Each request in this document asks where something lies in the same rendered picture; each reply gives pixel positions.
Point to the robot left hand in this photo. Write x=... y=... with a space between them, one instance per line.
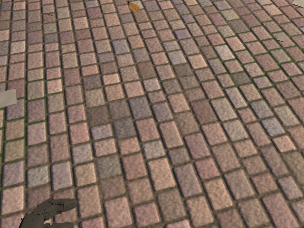
x=47 y=210

